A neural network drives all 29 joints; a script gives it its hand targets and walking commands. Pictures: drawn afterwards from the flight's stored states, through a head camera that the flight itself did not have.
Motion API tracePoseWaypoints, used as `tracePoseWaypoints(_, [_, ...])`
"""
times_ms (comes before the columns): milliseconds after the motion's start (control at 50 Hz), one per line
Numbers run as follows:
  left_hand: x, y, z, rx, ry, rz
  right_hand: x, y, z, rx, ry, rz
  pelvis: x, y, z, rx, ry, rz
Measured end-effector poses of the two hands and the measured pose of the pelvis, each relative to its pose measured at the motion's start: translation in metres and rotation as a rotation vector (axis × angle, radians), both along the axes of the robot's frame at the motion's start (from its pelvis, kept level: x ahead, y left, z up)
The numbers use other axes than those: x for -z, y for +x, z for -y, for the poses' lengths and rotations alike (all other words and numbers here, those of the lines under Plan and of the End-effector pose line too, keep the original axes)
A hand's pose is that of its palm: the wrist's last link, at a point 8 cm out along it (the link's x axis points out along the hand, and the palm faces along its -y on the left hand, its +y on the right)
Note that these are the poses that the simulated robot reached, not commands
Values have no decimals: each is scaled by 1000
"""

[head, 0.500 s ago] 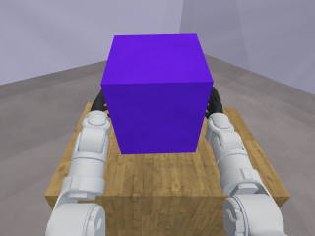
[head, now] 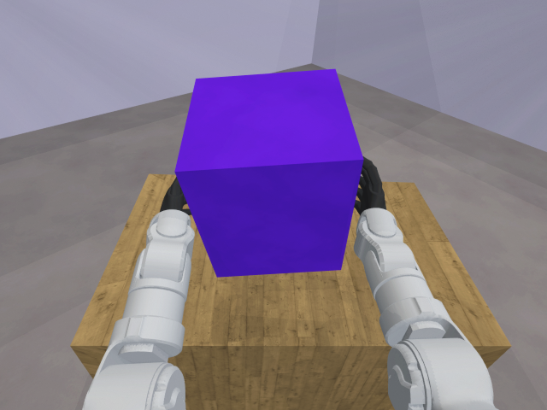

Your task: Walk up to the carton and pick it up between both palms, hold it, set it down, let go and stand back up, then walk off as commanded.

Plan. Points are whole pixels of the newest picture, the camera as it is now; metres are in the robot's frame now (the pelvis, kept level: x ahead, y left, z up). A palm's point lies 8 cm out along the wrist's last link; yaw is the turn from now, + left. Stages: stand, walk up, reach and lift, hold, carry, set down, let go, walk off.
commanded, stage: set down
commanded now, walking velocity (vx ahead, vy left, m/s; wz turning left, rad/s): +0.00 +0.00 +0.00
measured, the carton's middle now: (272, 179) +0.43 -0.01 +0.17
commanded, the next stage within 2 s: none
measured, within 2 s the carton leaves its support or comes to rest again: neither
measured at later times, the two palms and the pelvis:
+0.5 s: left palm (183, 233) +0.37 +0.13 +0.10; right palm (365, 222) +0.39 -0.16 +0.12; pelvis +0.01 +0.00 +0.00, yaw +0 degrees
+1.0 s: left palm (196, 237) +0.39 +0.12 +0.07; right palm (366, 225) +0.41 -0.18 +0.09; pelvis +0.02 -0.01 +0.00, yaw +0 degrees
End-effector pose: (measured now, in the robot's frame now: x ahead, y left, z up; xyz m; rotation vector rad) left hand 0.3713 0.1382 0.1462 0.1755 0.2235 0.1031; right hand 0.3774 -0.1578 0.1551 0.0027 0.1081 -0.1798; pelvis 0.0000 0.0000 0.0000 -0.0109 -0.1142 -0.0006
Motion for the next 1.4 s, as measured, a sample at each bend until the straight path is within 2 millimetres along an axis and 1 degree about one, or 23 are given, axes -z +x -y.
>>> tracePoseWaypoints(140, [15, 1, 1, -15, -20, -10, 9, 6, 0, -11, 3, -5, 0, 5, 0, 0, 0, -8])
tracePoseWaypoints(320, [26, 2, 1, -20, -25, -24, 19, 8, 1, -14, 4, -18, 0, 8, 0, 0, 0, -13])
tracePoseWaypoints(480, [45, 3, 5, -20, -39, -57, 37, 9, 4, -12, -1, -53, 0, 9, 0, 0, 0, -28])
tracePoseWaypoints(580, [57, 9, 9, -34, -74, -72, 46, 16, 8, -15, -8, -72, -1, 12, 0, 1, 0, -71])
tracePoseWaypoints(760, [62, 19, 16, -49, -80, -60, 55, 28, 15, -21, -8, -66, -1, 19, 1, 2, 1, -117])
tracePoseWaypoints(960, [69, 20, 21, -67, -67, -75, 68, 33, 20, -32, 5, -88, -1, 21, 5, 5, 0, -141])
tracePoseWaypoints(1140, [85, 20, 24, -75, -65, -103, 83, 36, 22, -38, 20, -122, 0, 24, 8, 8, 0, -171])
tracePoseWaypoints(1280, [89, 26, 22, -84, -65, -80, 86, 44, 20, -45, 33, -104, 0, 28, 8, 8, 1, -214])
tracePoseWaypoints(1400, [99, 29, 23, -91, -67, -102, 100, 48, 21, -43, 58, -132, 0, 31, 8, 9, 1, -237])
